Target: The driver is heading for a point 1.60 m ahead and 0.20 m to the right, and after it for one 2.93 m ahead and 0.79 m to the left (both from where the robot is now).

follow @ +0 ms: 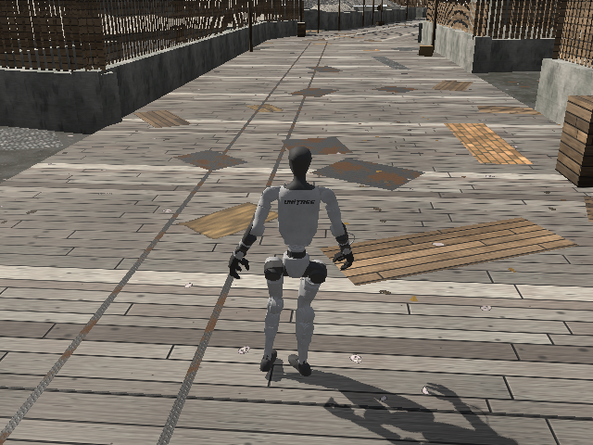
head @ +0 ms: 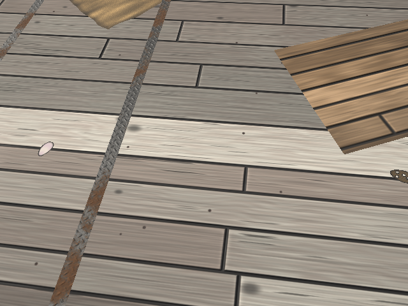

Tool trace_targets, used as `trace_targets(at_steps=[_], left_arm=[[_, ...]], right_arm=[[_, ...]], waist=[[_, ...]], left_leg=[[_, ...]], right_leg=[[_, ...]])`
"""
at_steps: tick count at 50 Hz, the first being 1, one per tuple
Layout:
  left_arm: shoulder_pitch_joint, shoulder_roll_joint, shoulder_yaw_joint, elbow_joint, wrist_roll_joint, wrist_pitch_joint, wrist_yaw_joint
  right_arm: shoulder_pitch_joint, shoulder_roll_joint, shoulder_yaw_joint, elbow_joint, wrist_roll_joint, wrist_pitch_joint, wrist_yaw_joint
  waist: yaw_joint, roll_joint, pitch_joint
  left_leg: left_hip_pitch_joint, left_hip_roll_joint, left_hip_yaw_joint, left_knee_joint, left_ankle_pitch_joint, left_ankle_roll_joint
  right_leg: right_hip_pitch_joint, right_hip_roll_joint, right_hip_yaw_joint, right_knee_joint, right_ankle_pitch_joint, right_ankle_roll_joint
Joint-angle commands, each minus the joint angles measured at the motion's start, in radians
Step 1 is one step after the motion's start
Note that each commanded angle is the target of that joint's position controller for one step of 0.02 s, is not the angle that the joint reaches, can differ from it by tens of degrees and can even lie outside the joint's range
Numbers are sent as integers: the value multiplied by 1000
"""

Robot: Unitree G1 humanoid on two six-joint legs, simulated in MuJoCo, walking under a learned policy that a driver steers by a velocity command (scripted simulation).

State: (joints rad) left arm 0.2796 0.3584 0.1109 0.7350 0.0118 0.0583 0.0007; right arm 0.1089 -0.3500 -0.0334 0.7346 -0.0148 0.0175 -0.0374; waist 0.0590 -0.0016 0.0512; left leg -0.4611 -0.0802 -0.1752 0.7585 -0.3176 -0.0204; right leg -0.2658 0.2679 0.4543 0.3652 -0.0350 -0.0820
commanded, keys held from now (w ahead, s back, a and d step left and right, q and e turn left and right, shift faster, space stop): e+shift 0.26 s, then shift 0.20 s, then q+shift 0.50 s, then shift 0.04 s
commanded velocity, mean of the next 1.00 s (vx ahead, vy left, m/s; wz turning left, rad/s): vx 0.01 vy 0.00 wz -0.15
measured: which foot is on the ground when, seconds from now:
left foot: up 0.00-0.08, down 0.10-0.60, up 0.62-0.96, down 0.98-1.00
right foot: down 0.00-0.12, up 0.14-0.58, down 0.60-0.98, up 1.00-1.00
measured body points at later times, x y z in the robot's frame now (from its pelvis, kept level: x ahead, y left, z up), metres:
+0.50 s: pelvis +0.03 +0.06 +0.00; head +0.07 +0.07 +0.45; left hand +0.26 +0.27 -0.13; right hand +0.01 -0.23 -0.10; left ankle +0.07 +0.14 -0.74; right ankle -0.04 -0.06 -0.69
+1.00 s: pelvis +0.02 +0.09 -0.02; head +0.06 +0.11 +0.42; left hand +0.18 +0.35 -0.15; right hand +0.12 -0.21 -0.12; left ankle +0.03 +0.17 -0.75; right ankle -0.03 -0.04 -0.74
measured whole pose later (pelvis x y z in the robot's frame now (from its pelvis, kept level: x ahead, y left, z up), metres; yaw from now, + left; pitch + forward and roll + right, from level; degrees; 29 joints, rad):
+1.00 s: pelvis +0.02 +0.09 -0.02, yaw -3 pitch +0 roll -1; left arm 0.14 0.30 0.05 0.75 0.02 0.03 0.01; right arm 0.23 -0.31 -0.07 0.68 -0.01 0.06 0.04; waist -0.02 -0.04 0.08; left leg -0.32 0.00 0.07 0.65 -0.32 0.05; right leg -0.24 -0.13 -0.21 0.72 -0.46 0.04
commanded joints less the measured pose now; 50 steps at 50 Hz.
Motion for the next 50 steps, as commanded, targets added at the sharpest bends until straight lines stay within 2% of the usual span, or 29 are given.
trace_targets(at_steps=[1,3,4,5,6,7,8,9,10,13,18,23,26,27,28,29,30,31,32,33,34,35,37,40,42,46,48,49,50], left_arm=[[6,167,38,-54,9,-7,-6],[-43,164,33,-66,9,-9,-12],[-52,152,28,-64,4,-13,-13],[7,119,19,-49,-5,-22,-11],[82,64,7,-41,-11,-29,-2],[44,112,19,-64,0,-31,0],[-15,195,32,-67,27,-28,-4],[-3,180,31,-58,31,-20,-15],[33,155,24,-41,24,-8,-25],[29,136,12,-37,2,15,-49],[-51,86,-14,-50,-4,20,-48],[-87,44,-34,-45,-4,24,-36],[-103,-9,-65,-29,-9,23,-15],[-88,-23,-74,-11,-8,22,-4],[-57,-24,-77,7,-2,17,8],[-25,8,-72,19,9,5,21],[-1,81,-58,24,27,-10,33],[-39,174,-42,7,25,-14,41],[-71,153,-35,7,2,-13,43],[-106,97,-50,-13,5,-17,40],[-153,49,-64,-22,5,-17,41],[-187,24,-73,-31,9,-15,46],[-193,20,-74,-36,13,-18,54],[-167,27,-66,-31,16,-23,54],[-162,43,-56,-29,19,-30,47],[-157,84,-32,-29,16,-41,23],[-159,87,-24,-28,1,-43,11],[-108,67,-26,-17,-1,-43,2],[-116,-33,-57,-93,12,-34,-2]], right_arm=[[-25,-94,-17,-72,11,-28,-6],[19,-109,-20,-64,18,-33,-17],[32,-118,-23,-61,18,-36,-27],[11,-154,-31,-73,17,-35,-39],[30,-206,-38,-100,13,-26,-44],[-59,-249,-37,-132,-6,-19,-33],[-51,-180,-31,-110,-11,-14,-26],[-63,-133,-20,-111,-4,-12,-19],[-70,-112,-12,-121,-4,-9,-13],[-29,-91,-3,-133,-8,-2,-13],[126,-104,-22,-82,-11,-14,1],[133,-95,-31,-62,-7,-23,16],[134,-61,-15,-32,-9,-26,32],[139,-46,-8,-17,-9,-25,39],[140,-56,-9,-3,0,-21,46],[157,-85,-21,7,11,-19,51],[194,-68,-19,-2,21,-24,56],[214,15,-2,-42,31,-33,61],[184,-33,-15,-30,22,-15,46],[187,-73,-36,-18,19,2,41],[200,-73,-47,-6,15,17,40],[220,-70,-54,3,10,31,43],[226,-47,-55,2,2,46,57],[170,-15,-50,-39,7,54,77],[142,4,-44,-67,7,57,88],[134,-9,-53,-107,14,57,96],[183,-10,-60,-102,6,46,89],[242,-71,-77,-85,-14,28,73],[261,-255,-113,-115,-6,10,64]], waist=[[-6,-137,-94],[-40,-143,-83],[-57,-110,-77],[-33,-18,-109],[-18,103,-175],[-24,185,-128],[-29,123,-79],[-18,105,-64],[-12,97,-57],[-30,108,-44],[-87,150,-64],[-78,164,-93],[-81,193,-102],[-72,205,-95],[-44,196,-75],[-28,172,-75],[-39,84,-136],[-71,-165,-141],[-28,-227,-123],[-38,-158,-79],[-61,-126,-44],[-82,-138,-21],[-82,-164,-13],[-55,-154,-19],[-46,-164,-28],[-48,-172,-60],[-96,-98,-78],[-123,82,-99],[-98,374,-100]], left_leg=[[47,-29,-3,-111,-17,16],[217,-33,-5,-274,16,17],[324,-7,-9,-406,96,19],[436,91,-74,-499,64,38],[501,332,-265,-547,-92,90],[396,450,-433,-611,-116,185],[309,422,-331,-584,27,219],[275,352,-194,-535,142,201],[255,304,-94,-518,224,188],[290,269,40,-489,350,192],[447,296,48,-431,557,211],[431,332,62,-408,575,237],[336,304,55,-395,583,237],[319,289,40,-387,606,228],[290,267,31,-352,640,203],[232,256,16,-319,626,162],[146,228,21,-269,469,113],[-22,109,131,-141,60,68],[9,56,198,61,-275,59],[-19,60,171,228,-289,54],[-31,71,162,302,-244,45],[-31,77,170,336,-199,31],[-51,85,193,337,-143,-1],[-60,111,213,233,-110,-20],[-3,120,230,123,-106,-6],[103,101,284,-28,-104,36],[233,76,283,-204,29,63],[367,133,107,-368,172,96],[475,457,-366,-419,631,235]], right_leg=[[109,-267,302,-51,-103,-43],[9,-230,325,-59,-186,-1],[-58,-184,302,-35,-344,41],[-125,-114,212,50,-541,91],[-152,-37,9,317,-579,125],[-290,8,-197,524,-571,140],[-287,-98,-236,642,-461,148],[-268,-121,-260,721,-397,136],[-265,-125,-285,806,-366,134],[-312,-177,-356,913,-319,140],[-343,-194,-369,755,-360,157],[-226,-206,-392,568,-401,130],[-22,-204,-421,322,-424,96],[39,-207,-442,204,-385,87],[113,-203,-462,43,-264,75],[218,-228,-442,-92,-90,59],[357,-363,-324,-101,-49,31],[430,-591,-142,-47,290,-49],[263,-660,-178,-22,380,-160],[221,-631,-230,-36,383,-177],[177,-583,-305,-42,338,-149],[143,-541,-371,-48,317,-116],[158,-508,-437,-49,287,-101],[195,-539,-467,-38,230,-109],[187,-555,-494,-14,215,-99],[170,-597,-523,67,203,-62],[98,-581,-587,213,93,7],[-33,-503,-641,430,-103,70],[-349,-304,-663,678,-655,152]])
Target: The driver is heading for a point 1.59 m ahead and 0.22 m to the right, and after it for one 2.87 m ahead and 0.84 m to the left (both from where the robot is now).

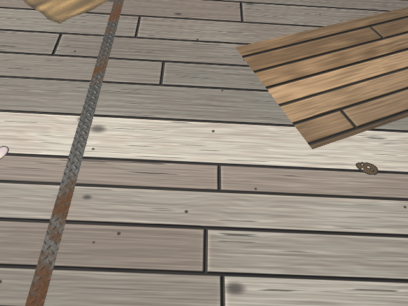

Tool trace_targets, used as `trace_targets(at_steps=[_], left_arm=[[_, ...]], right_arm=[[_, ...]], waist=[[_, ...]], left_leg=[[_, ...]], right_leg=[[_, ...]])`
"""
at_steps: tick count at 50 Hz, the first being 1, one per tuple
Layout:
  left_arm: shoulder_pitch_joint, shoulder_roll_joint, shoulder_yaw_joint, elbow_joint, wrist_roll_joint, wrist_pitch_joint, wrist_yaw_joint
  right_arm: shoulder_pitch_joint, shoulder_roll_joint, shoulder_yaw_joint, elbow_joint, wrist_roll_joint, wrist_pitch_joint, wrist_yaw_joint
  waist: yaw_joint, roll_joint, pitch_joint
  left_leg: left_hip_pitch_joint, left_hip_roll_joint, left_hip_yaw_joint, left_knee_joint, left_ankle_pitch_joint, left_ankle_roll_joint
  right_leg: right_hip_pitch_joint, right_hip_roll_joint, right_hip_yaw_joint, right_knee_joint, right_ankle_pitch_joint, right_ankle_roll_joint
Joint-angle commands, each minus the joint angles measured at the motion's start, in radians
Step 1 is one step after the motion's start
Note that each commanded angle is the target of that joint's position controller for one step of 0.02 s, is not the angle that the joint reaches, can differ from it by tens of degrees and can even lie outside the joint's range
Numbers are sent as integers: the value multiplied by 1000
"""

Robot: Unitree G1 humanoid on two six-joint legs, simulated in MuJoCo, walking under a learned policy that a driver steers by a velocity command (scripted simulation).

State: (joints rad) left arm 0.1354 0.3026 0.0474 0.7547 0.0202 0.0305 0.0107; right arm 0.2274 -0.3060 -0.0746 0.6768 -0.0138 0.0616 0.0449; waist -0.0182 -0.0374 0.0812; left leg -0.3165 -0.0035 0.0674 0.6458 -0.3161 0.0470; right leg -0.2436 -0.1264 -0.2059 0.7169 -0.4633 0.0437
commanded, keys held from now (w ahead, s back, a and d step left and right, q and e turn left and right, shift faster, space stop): shift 0.14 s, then e+shift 0.48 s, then shift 0.20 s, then q+shift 0.10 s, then w+q+shift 0.08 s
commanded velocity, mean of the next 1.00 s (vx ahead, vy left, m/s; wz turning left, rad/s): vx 0.01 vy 0.00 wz -0.22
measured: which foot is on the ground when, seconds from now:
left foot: down 0.00-0.60, up 0.62-1.00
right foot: up 0.00-0.56, down 0.58-1.00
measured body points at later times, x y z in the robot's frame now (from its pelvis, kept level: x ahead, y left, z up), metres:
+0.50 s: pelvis +0.02 +0.02 +0.02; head +0.05 +0.01 +0.46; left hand +0.13 +0.28 -0.11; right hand +0.13 -0.25 -0.10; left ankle +0.01 +0.08 -0.72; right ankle -0.01 -0.08 -0.69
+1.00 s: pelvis +0.05 -0.01 +0.02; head +0.06 -0.01 +0.47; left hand +0.26 +0.19 -0.09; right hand +0.04 -0.29 -0.11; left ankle +0.09 +0.09 -0.69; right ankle -0.01 -0.08 -0.72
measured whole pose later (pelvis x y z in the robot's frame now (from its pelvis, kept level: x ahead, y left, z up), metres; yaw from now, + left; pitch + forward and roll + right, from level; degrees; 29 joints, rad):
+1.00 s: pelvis +0.05 -0.01 +0.02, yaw -17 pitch -1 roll -1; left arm 0.18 0.24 0.01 0.73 0.04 0.03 0.00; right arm 0.28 -0.28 -0.03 0.79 -0.02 0.07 0.03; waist -0.02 0.01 0.03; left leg -0.34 0.01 0.02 0.74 -0.41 0.01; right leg -0.12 0.08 0.01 0.42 -0.30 -0.08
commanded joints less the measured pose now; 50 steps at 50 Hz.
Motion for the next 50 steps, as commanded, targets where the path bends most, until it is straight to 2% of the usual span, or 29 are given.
trace_targets(at_steps=[1,2,3,5,8,11,13,15,19,23,26,28,29,30,31,32,33,34,35,36,38,41,44,45,46,47,48,49,50], left_arm=[[-64,61,8,-123,13,11,4],[-71,67,9,-118,-1,15,7],[-60,71,10,-97,-10,9,5],[5,100,19,-54,6,8,0],[85,79,15,-11,-2,25,-14],[100,36,-3,25,-7,40,-21],[66,69,7,17,-4,42,-23],[59,96,19,6,-2,38,-29],[52,72,20,-16,-3,32,-42],[61,50,21,-46,-15,33,-52],[65,45,25,-75,-24,33,-58],[93,42,29,-88,-20,26,-57],[137,70,39,-81,-8,16,-47],[191,211,72,-85,9,2,-31],[257,286,98,-75,-9,3,-32],[251,241,92,-86,-22,7,-29],[182,193,77,-98,-23,13,-22],[99,151,60,-111,-19,20,-14],[58,127,51,-121,-25,19,-7],[50,115,44,-124,-21,16,-6],[78,119,41,-112,-19,7,-10],[104,129,38,-93,-10,0,-8],[62,52,-1,-81,9,-9,-1],[62,52,-6,-71,17,-13,2],[66,85,2,-62,21,-13,5],[112,144,22,-49,22,-9,3],[134,170,32,-44,24,-7,-1],[138,178,36,-43,24,-10,-3],[140,176,38,-42,23,-17,-3]], right_arm=[[244,-293,-83,-40,14,-33,-19],[203,-237,-64,-36,12,-28,-28],[112,-172,-43,-46,10,-20,-38],[-7,-106,-17,-71,15,-15,-52],[-6,-89,-2,-62,11,-30,-49],[-21,-26,34,-37,-11,-47,-63],[-8,-80,23,-18,-21,-45,-72],[12,-114,12,-5,-16,-35,-75],[-2,-97,11,-3,-15,-34,-80],[-28,-96,5,1,-17,-41,-77],[-37,-109,-4,6,-14,-42,-70],[-51,-123,-10,9,-3,-42,-67],[-41,-124,-14,14,0,-45,-64],[-32,-82,-4,-18,-5,-43,-59],[-142,-44,12,-91,-14,-27,-63],[-117,-70,12,-67,-22,-21,-65],[-99,-69,11,-47,-8,-23,-61],[-85,-78,7,-31,0,-29,-60],[-72,-96,2,-25,-11,-29,-59],[-34,-96,2,-3,-18,-24,-53],[-9,-85,5,9,-7,-15,-45],[-27,-71,11,6,-2,-4,-45],[-8,-33,28,38,-1,0,-42],[-11,-30,31,45,1,0,-41],[-23,-51,25,41,4,0,-41],[-25,-80,18,32,-3,-4,-36],[-56,-102,13,17,-7,-7,-25],[-93,-114,9,1,-7,-10,-11],[-119,-115,7,-10,-4,-15,0]], waist=[[-115,263,-221],[-82,206,-174],[-43,159,-106],[8,160,-103],[26,103,-148],[13,126,-107],[-12,164,-57],[-19,150,-37],[-14,109,-29],[-3,118,-73],[-1,140,-111],[32,129,-129],[65,60,-143],[68,-176,-155],[106,-256,-151],[102,-80,-157],[71,-30,-118],[29,-5,-78],[15,-22,-81],[11,-36,-114],[15,-26,-138],[37,-50,-112],[35,-69,-108],[43,-83,-97],[51,-96,-80],[72,-109,-93],[89,-112,-67],[98,-121,-18],[100,-110,30]], left_leg=[[333,407,-606,-309,677,285],[297,370,-513,-309,570,282],[233,300,-419,-324,467,236],[197,202,-307,-329,493,172],[227,194,-245,-339,548,160],[185,189,-177,-400,352,129],[164,206,-166,-403,255,134],[191,247,-183,-387,253,161],[228,297,-170,-356,336,196],[254,312,-102,-292,527,190],[271,320,-48,-223,601,157],[220,306,20,-122,550,95],[131,267,72,6,437,26],[-108,144,144,285,65,-49],[-314,-33,13,449,-376,-89],[-350,17,-81,544,-334,-93],[-344,35,-95,553,-232,-90],[-323,52,-101,501,-144,-91],[-302,53,-91,475,-94,-96],[-261,41,-74,483,-66,-104],[-225,33,-66,446,-50,-109],[-216,32,-62,331,-49,-104],[-63,42,-57,136,-31,-83],[-10,31,-50,89,-31,-74],[-1,12,-42,80,-43,-65],[-25,-7,-19,103,-82,-50],[-71,6,-27,107,-105,-30],[-139,12,-34,112,-128,-15],[-211,24,-44,121,-144,0]], right_leg=[[-378,115,190,459,-241,7],[-393,89,218,497,-153,-8],[-375,66,229,469,-49,-21],[-302,70,210,422,76,-23],[-244,92,199,377,122,-17],[-145,91,223,168,148,-15],[-137,122,225,119,125,-25],[-184,120,213,134,81,-31],[-225,95,190,144,23,-32],[-176,98,151,90,-1,-45],[-119,114,120,-1,9,-67],[-15,131,116,-162,121,-92],[92,117,202,-295,252,-122],[241,-102,550,-393,529,-196],[253,-246,798,-379,868,-377],[292,-232,688,-366,844,-402],[244,-178,598,-372,775,-374],[195,-105,521,-381,740,-322],[196,-66,479,-377,775,-292],[201,-40,441,-367,846,-283],[209,-34,417,-361,897,-272],[214,-37,428,-372,828,-268],[141,-33,361,-397,699,-244],[111,-35,348,-400,661,-239],[99,-47,350,-388,651,-242],[117,-69,384,-425,396,-258],[117,-98,442,-484,37,-271],[125,-131,513,-539,-206,-279],[149,-168,565,-574,-297,-288]])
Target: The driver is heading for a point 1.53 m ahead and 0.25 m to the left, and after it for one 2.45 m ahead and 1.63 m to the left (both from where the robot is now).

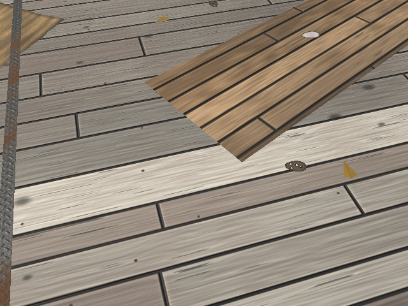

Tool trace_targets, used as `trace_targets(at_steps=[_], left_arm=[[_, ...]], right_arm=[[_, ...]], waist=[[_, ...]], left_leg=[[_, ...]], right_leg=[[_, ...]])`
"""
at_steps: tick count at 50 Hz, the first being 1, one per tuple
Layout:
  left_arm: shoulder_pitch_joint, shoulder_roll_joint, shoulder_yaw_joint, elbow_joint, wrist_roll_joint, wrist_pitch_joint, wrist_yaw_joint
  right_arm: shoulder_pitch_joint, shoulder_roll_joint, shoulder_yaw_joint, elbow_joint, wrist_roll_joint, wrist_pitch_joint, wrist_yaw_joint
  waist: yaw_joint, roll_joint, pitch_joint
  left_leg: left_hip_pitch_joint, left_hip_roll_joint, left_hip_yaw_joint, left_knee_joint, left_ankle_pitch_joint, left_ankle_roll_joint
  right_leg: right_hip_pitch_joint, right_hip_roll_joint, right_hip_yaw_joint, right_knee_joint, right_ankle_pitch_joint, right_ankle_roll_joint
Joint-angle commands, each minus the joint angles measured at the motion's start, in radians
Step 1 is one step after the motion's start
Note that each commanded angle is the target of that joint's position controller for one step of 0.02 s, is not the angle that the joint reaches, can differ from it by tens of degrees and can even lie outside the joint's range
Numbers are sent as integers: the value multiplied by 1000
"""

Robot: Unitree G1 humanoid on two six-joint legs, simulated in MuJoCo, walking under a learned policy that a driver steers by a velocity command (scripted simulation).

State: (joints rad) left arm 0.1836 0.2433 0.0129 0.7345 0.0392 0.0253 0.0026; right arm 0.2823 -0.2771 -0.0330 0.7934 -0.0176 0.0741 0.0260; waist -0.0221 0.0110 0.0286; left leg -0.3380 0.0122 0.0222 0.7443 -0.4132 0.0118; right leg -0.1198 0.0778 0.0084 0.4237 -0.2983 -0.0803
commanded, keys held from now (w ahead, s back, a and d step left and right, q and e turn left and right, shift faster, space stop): w+q+shift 0.28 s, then w+shift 0.16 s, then w+e+shift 0.56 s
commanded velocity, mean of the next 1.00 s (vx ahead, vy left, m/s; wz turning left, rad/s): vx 0.83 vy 0.00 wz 0.01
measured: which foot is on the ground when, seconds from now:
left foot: up 0.00-0.14, down 0.16-0.60, up 0.62-0.98, down 1.00-1.00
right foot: down 0.00-0.16, up 0.18-0.56, down 0.58-1.00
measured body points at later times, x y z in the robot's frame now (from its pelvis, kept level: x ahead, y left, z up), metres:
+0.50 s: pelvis +0.26 +0.12 -0.02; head +0.30 +0.15 +0.43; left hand +0.42 +0.41 -0.10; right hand +0.28 -0.17 -0.13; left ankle +0.02 +0.12 -0.74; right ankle +0.50 +0.06 -0.70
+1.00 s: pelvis +0.73 +0.27 -0.02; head +0.76 +0.27 +0.43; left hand +0.64 +0.55 -0.14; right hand +1.04 +0.10 -0.05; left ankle +0.87 +0.43 -0.74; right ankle +0.53 +0.13 -0.73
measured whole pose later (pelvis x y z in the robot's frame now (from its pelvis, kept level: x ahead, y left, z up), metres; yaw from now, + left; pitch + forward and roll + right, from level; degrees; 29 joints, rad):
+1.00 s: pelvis +0.73 +0.27 -0.02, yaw +0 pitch +3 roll +0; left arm 0.52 0.31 0.08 0.89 0.00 -0.08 -0.02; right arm -0.08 -0.26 0.05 0.58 -0.04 -0.10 0.02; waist 0.15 0.00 0.00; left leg -0.52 0.06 -0.07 0.48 -0.07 -0.02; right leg 0.06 0.11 0.28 0.47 -0.49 -0.10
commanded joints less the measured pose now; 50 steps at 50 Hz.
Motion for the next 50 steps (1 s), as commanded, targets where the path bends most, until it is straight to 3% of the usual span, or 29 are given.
trace_targets(at_steps=[1,5,7,8,9,10,11,12,13,14,16,21,24,26,28,29,30,31,32,34,36,38,41,43,44,47,48,49,50], left_arm=[[94,231,75,-19,3,-24,6],[33,220,86,-22,9,-69,0],[-50,216,87,-35,-5,-70,-6],[-79,190,77,-47,0,-74,-2],[-136,101,44,-103,2,-82,-7],[-218,87,34,-158,10,-97,-19],[-214,128,36,-151,18,-113,-30],[-177,160,40,-126,16,-123,-41],[-143,169,40,-110,20,-124,-46],[-133,172,37,-104,32,-114,-49],[-142,151,23,-106,35,-88,-58],[-326,97,-15,-178,11,-81,-67],[-355,95,-23,-196,-6,-85,-64],[-257,138,-6,-165,-9,-85,-47],[99,217,28,-53,-24,-79,-21],[326,242,49,21,-28,-72,-2],[449,315,81,57,-14,-71,12],[366,334,86,68,-10,-66,-1],[239,272,86,48,-17,-71,-15],[217,170,69,75,-24,-83,-19],[203,142,54,107,-21,-95,-7],[200,169,59,110,-27,-115,-7],[170,193,75,78,-31,-129,-6],[199,222,91,77,-46,-134,-18],[223,234,97,81,-52,-134,-22],[292,246,105,98,-49,-117,-12],[302,268,110,102,-41,-114,-11],[278,289,115,100,-37,-114,-15],[241,250,106,81,-37,-125,-19]], right_arm=[[-179,-135,-34,-131,2,-35,27],[-102,-109,-31,-115,24,-59,37],[45,-96,-35,-63,20,-70,38],[222,-145,-59,1,5,-82,31],[372,-261,-92,23,-14,-97,20],[319,-241,-76,-9,-4,-104,22],[239,-228,-77,-30,-4,-105,14],[217,-211,-77,-38,-1,-108,7],[212,-209,-76,-35,4,-110,-1],[201,-190,-67,-33,10,-117,-7],[205,-164,-54,-18,18,-137,-11],[269,-147,-47,41,25,-161,-18],[246,-170,-43,66,25,-177,-24],[252,-203,-46,82,9,-186,-27],[203,-231,-59,88,-29,-169,-41],[134,-232,-60,80,-38,-159,-49],[114,-142,-38,41,-27,-165,-48],[177,-66,-14,-1,-1,-192,-15],[88,-113,-7,-21,-15,-204,-17],[-45,-125,6,-62,-37,-217,-9],[-81,-91,21,-108,-65,-187,-5],[-116,-76,36,-151,-69,-155,-5],[-293,-58,61,-232,-39,-157,17],[-341,-35,68,-241,-16,-156,25],[-346,-48,63,-241,-11,-156,21],[-341,-96,42,-240,-19,-163,0],[-263,-129,25,-219,-19,-169,-12],[-114,-160,6,-184,-20,-177,-26],[92,-229,-24,-153,-35,-183,-49]], waist=[[99,-128,112],[35,-88,82],[-61,-52,39],[-137,56,-19],[-193,318,-62],[-152,321,-3],[-118,168,51],[-88,52,37],[-61,3,34],[-42,-2,46],[-27,41,67],[-76,55,110],[-68,82,105],[-12,124,10],[164,154,-164],[287,113,-226],[291,-100,-288],[143,-347,-331],[135,-183,-213],[92,51,-73],[8,41,29],[-27,-3,84],[-2,-12,130],[44,-23,92],[61,-33,73],[83,-41,9],[47,-32,-66],[-38,-22,-161],[-139,-4,-273]], left_leg=[[-243,23,-14,22,-55,52],[-141,36,7,-91,-26,119],[163,-34,88,-258,58,144],[419,-56,14,-291,-4,173],[591,211,-491,-477,-339,269],[602,276,-880,-619,-378,329],[581,286,-771,-573,-268,338],[551,244,-661,-542,-157,319],[513,206,-585,-557,-111,297],[464,170,-532,-577,-47,276],[391,118,-436,-618,102,252],[307,68,-295,-661,574,216],[326,99,-216,-708,828,173],[414,131,-153,-566,1307,130],[423,157,-106,-189,1553,104],[303,137,-61,119,1485,94],[14,11,-41,620,885,63],[-332,-177,-96,853,12,23],[-435,-92,-170,864,101,53],[-384,-1,-174,711,156,52],[-325,38,-159,598,103,15],[-338,84,-133,457,54,-14],[-135,88,-55,81,314,-55],[37,48,-19,-58,514,-58],[43,37,-19,-100,549,-55],[41,-3,-22,-235,431,-41],[136,-37,-13,-252,328,-29],[326,-24,-16,-254,285,-16],[574,113,-135,-221,96,15]], right_leg=[[62,-401,371,-297,-465,-168],[88,-394,216,-295,-291,-118],[-81,-308,34,-157,-212,-72],[-257,-227,-83,124,-40,-40],[-546,-83,-203,543,-48,26],[-814,24,0,688,-200,47],[-890,-70,63,772,-128,49],[-853,-105,63,767,-38,54],[-814,-126,53,722,-5,67],[-772,-137,43,676,20,84],[-727,-131,-12,628,72,103],[-639,-96,-118,365,246,90],[-470,-72,-163,195,329,17],[-312,-1,-184,190,273,-24],[-10,63,-176,221,136,-58],[201,22,-136,195,82,-87],[414,-161,196,175,-241,-191],[519,-369,892,-92,-352,-335],[422,-351,925,-160,-386,-345],[142,-299,703,-191,-239,-294],[-93,-219,561,-226,-117,-267],[-216,-193,499,-274,-90,-273],[-431,-104,369,-355,10,-221],[-438,-95,349,-370,146,-175],[-358,-106,357,-346,232,-161],[-78,-124,372,-156,520,-111],[-25,-116,356,-1,677,-90],[-66,-81,328,215,705,-66],[-226,-39,291,494,537,-52]])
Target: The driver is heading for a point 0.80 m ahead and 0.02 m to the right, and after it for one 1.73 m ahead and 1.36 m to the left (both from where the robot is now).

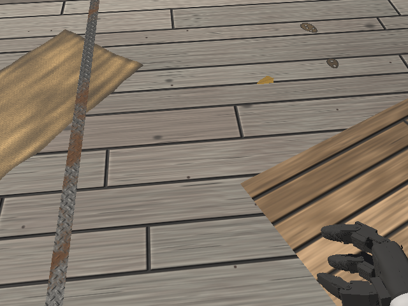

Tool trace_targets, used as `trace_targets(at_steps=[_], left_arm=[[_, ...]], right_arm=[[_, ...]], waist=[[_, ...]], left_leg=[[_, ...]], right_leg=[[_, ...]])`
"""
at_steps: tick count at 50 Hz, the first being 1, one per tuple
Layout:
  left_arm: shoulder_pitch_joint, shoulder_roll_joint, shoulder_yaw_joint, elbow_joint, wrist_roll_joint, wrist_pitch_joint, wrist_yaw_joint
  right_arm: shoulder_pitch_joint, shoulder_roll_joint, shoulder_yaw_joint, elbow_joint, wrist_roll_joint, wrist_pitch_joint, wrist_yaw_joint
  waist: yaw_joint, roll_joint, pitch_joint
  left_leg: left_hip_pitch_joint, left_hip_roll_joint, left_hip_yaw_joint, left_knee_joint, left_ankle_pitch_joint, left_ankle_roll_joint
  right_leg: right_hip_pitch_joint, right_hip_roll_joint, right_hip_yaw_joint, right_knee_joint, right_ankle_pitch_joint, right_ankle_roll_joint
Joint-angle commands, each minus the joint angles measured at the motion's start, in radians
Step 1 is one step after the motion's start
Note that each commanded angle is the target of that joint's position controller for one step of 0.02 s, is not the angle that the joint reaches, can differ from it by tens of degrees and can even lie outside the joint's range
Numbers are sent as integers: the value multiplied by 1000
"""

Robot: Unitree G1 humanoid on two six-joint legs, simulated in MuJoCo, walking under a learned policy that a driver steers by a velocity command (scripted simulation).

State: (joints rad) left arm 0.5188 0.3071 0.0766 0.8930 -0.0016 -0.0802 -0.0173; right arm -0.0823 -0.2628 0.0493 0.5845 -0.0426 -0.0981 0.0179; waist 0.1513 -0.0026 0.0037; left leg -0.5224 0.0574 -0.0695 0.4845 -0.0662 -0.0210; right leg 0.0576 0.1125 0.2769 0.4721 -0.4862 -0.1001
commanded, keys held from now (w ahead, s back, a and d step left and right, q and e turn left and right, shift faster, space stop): w+e+shift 0.10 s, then w+shift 0.28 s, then w+q+shift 0.24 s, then q+shift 0.38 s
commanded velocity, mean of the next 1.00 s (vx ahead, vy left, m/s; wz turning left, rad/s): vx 0.80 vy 0.00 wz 0.10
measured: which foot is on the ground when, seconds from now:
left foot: down 0.00-0.40, up 0.42-0.80, down 0.82-1.00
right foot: down 0.00-0.00, up 0.02-0.40, down 0.42-0.82, up 0.84-1.00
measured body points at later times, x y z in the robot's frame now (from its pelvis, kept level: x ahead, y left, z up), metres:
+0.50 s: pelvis +0.46 -0.05 +0.00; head +0.48 -0.06 +0.45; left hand +0.71 +0.13 -0.09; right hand +0.35 -0.28 -0.14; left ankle +0.28 +0.15 -0.59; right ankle +0.51 -0.11 -0.72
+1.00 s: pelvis +0.84 -0.10 +0.00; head +0.90 -0.10 +0.44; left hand +1.00 +0.15 -0.10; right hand +0.93 -0.37 -0.13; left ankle +0.94 -0.08 -0.72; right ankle +0.85 -0.26 -0.62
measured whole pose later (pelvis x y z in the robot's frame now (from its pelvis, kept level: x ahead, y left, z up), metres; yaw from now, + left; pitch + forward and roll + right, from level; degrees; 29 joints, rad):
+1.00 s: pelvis +0.84 -0.10 +0.00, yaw +9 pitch -1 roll +1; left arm 0.07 0.21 -0.02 0.68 0.05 -0.03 0.04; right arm 0.28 -0.31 -0.07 0.80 0.00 0.00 0.00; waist -0.05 0.01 0.15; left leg -0.39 -0.24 0.00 0.49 -0.07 0.19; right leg -0.59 -0.04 0.10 1.35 -0.43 0.06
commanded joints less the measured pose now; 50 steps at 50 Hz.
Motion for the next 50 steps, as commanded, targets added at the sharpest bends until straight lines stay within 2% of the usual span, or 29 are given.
trace_targets(at_steps=[1,2,3,4,6,8,13,15,17,19,20,21,22,23,24,25,28,32,35,37,39,40,41,42,43,44,46,47,50], left_arm=[[-82,10,0,-129,-26,-28,9],[-67,45,-11,-176,-31,-17,12],[-171,97,-3,-158,-6,1,17],[-238,94,-3,-162,10,9,5],[-296,53,-6,-187,34,31,-26],[-330,0,-24,-225,39,53,-43],[-493,15,-58,-323,46,52,-73],[-561,15,-69,-334,45,47,-83],[-549,40,-65,-320,47,42,-74],[-357,95,-44,-259,58,37,-50],[-146,125,-25,-190,60,35,-32],[-32,203,2,-149,74,37,-8],[-77,299,19,-174,90,32,8],[-61,269,27,-181,56,32,14],[-130,218,15,-147,53,23,20],[-188,154,3,-141,50,8,14],[-228,51,-24,-117,34,-26,9],[-212,16,-32,-74,13,-62,3],[-240,11,-42,-72,-1,-70,19],[-212,77,-30,-71,-11,-79,43],[-247,144,-10,-93,-16,-63,65],[-293,158,-4,-106,-12,-47,68],[-351,141,2,-108,-25,-29,57],[-339,30,-22,-118,-3,-17,37],[-89,-12,-41,-185,-6,-8,49],[-90,39,-53,-192,23,-7,56],[-202,83,-43,-198,56,16,55],[-224,90,-41,-208,63,36,57],[-276,53,-53,-240,57,90,65]], right_arm=[[587,-321,-133,76,-53,-7,-54],[540,-349,-150,90,-31,6,-43],[441,-227,-131,72,-23,10,-38],[401,-154,-115,82,-18,9,-32],[426,-111,-101,135,-20,3,-31],[466,-67,-91,192,2,-18,-15],[401,-109,-97,223,14,-45,-6],[463,-146,-100,255,23,-44,-5],[510,-208,-108,280,21,-37,-9],[528,-276,-120,293,17,-12,-25],[509,-283,-118,293,24,3,-33],[543,-214,-103,280,18,8,-29],[681,-49,-72,234,41,7,-8],[539,-169,-96,200,57,0,-18],[464,-164,-100,184,61,-1,-19],[464,-137,-92,201,53,4,-13],[529,-78,-89,260,26,59,16],[319,-35,-86,185,27,76,34],[234,1,-65,155,24,51,51],[287,-10,-67,176,15,45,67],[495,-80,-94,233,-1,57,62],[676,-135,-120,277,-7,63,47],[781,-182,-147,304,7,64,23],[703,-242,-161,297,34,64,-4],[625,-344,-177,250,9,58,-2],[512,-310,-187,171,29,72,-6],[375,-181,-153,136,45,97,-23],[371,-166,-147,133,46,93,-25],[406,-197,-155,151,34,80,-19]], waist=[[-312,243,-386],[-252,383,-443],[-256,208,-263],[-253,104,-144],[-215,94,-49],[-176,121,-15],[-113,80,100],[-138,42,136],[-117,63,103],[-7,120,-39],[102,109,-138],[106,37,-239],[-55,-216,-370],[27,-84,-400],[-34,-48,-161],[-85,-6,-42],[-180,-36,26],[-185,-43,147],[-190,-19,145],[-203,-35,68],[-296,-83,-64],[-386,-84,-146],[-462,10,-158],[-376,212,-45],[-198,214,-298],[-205,49,-413],[-139,-125,-147],[-130,-125,-78],[-125,-111,-76]], left_leg=[[1016,397,-476,-51,-579,112],[989,468,-815,-194,-675,179],[851,394,-638,-198,-688,160],[720,341,-447,-190,-499,143],[570,262,-233,-213,-217,118],[522,239,-137,-227,-40,114],[348,168,139,-416,88,111],[310,170,196,-501,228,124],[434,188,238,-406,663,125],[514,207,259,-70,1033,122],[433,189,255,206,998,115],[217,121,214,576,464,112],[-122,-37,85,973,-476,94],[-217,-60,-58,1041,-375,119],[-270,-9,-30,983,-249,118],[-228,34,-10,904,-197,114],[-80,87,-19,804,-162,92],[-190,72,63,650,-5,84],[-40,-12,215,309,208,89],[122,-97,283,162,331,105],[357,-174,279,163,267,140],[540,-178,222,176,240,178],[639,-107,130,49,363,253],[672,-21,7,92,928,259],[898,235,-376,123,1350,464],[869,275,-562,-15,975,503],[502,165,-507,-167,371,439],[382,140,-455,-176,442,408],[215,43,-332,-150,621,332]], right_leg=[[-693,11,-94,780,37,-16],[-830,-31,-158,949,32,-23],[-894,-110,-182,964,138,-28],[-887,-142,-196,912,198,-22],[-849,-178,-196,867,204,-10],[-866,-188,-190,844,187,-7],[-763,-169,-252,442,416,-3],[-598,-125,-355,294,474,-25],[-505,-66,-395,230,433,-55],[-278,4,-402,205,314,-87],[-25,-5,-354,113,328,-110],[235,-164,-168,132,130,-109],[456,-503,336,49,-12,-152],[390,-511,501,-128,-41,-136],[203,-465,301,-158,59,-123],[29,-427,174,-187,181,-111],[-206,-341,-72,-288,288,-51],[-242,-259,-358,-358,740,19],[-274,-195,-523,-292,1044,56],[-206,-217,-535,-165,1222,79],[-182,-259,-517,111,1399,112],[-241,-277,-494,365,1357,124],[-326,-177,-509,796,847,142],[-584,-3,-501,1151,-126,142],[-745,-18,-284,1341,-123,164],[-754,-59,-186,1280,-3,142],[-740,-128,-181,1082,29,148],[-703,-150,-185,990,36,157],[-579,-172,-204,777,82,183]])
